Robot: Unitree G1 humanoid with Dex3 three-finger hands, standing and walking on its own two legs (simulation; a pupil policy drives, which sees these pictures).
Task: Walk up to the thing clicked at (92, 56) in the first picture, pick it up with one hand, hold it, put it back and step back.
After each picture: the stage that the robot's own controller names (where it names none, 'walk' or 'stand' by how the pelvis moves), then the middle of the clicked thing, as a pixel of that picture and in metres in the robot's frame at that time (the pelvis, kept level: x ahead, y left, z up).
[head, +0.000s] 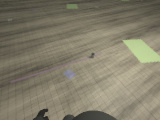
stand; (92, 55) +1.34 -0.11 -0.72
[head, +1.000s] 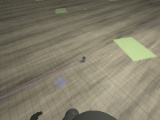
walk; (84, 59) +1.21 +0.16 -0.70
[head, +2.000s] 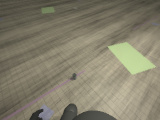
walk; (74, 76) +0.73 +0.25 -0.71
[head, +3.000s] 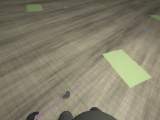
walk; (67, 94) +0.42 +0.19 -0.71
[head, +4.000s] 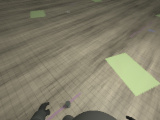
stand; (68, 104) +0.31 +0.21 -0.72
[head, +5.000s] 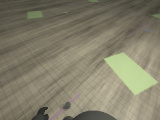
stand; (68, 105) +0.30 +0.21 -0.72
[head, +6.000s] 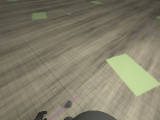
stand; (69, 104) +0.33 +0.20 -0.73
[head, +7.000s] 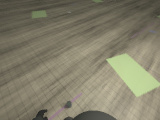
stand; (69, 104) +0.31 +0.20 -0.73
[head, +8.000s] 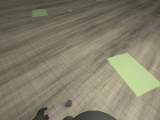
go down; (69, 103) +0.32 +0.19 -0.73
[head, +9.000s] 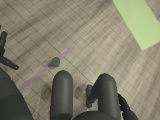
go down; (56, 62) +0.41 +0.22 -0.30
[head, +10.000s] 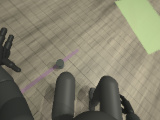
approach; (60, 64) +0.41 +0.22 -0.30
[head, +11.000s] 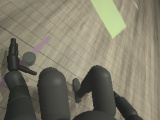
close in; (29, 59) +0.40 +0.26 -0.22
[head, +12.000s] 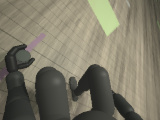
close; (23, 58) +0.39 +0.27 -0.22
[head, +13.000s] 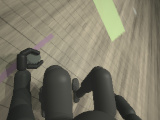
lift; (33, 58) +0.37 +0.26 -0.21
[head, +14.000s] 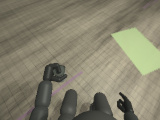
lift; (60, 74) +0.32 +0.19 -0.01
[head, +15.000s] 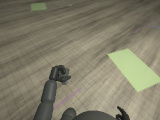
hold; (64, 76) +0.32 +0.17 +0.01
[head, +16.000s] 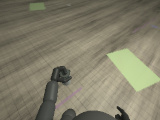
hold; (65, 77) +0.32 +0.16 -0.01
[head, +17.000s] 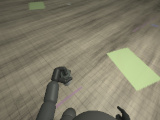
crouch; (66, 77) +0.32 +0.16 -0.01
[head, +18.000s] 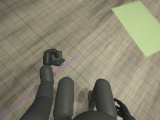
crouch; (58, 59) +0.43 +0.20 -0.10
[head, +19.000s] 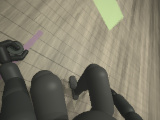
lower; (17, 52) +0.43 +0.28 -0.23
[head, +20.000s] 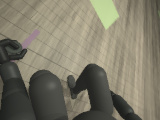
lower; (15, 51) +0.43 +0.28 -0.23
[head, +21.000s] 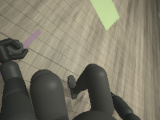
lower; (16, 50) +0.43 +0.28 -0.23
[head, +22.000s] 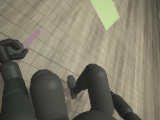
lower; (16, 50) +0.43 +0.28 -0.23
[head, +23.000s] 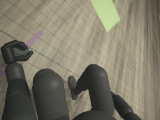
loosen; (21, 52) +0.42 +0.27 -0.23
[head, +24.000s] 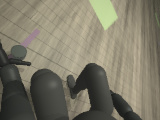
withdraw; (19, 53) +0.42 +0.26 -0.23
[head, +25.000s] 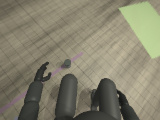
walk; (67, 63) +0.45 +0.19 -0.35
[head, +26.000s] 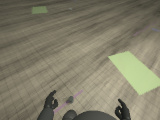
stand; (71, 99) +0.36 +0.16 -0.66
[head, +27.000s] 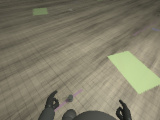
stand; (70, 98) +0.38 +0.17 -0.67
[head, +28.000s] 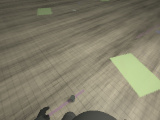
stand; (72, 98) +0.38 +0.16 -0.70
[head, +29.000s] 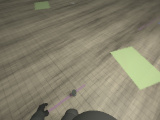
walk; (74, 93) +0.41 +0.15 -0.71
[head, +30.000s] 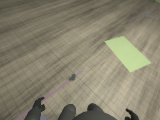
walk; (73, 77) +0.58 +0.15 -0.71
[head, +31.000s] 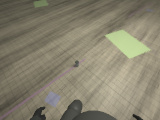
walk; (77, 63) +0.91 +0.26 -0.70
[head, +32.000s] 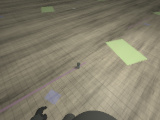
stand; (78, 65) +1.01 +0.18 -0.71
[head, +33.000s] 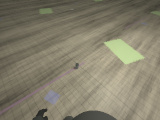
stand; (77, 66) +1.02 +0.20 -0.73
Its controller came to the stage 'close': yes
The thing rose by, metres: 0.72
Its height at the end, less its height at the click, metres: +0.00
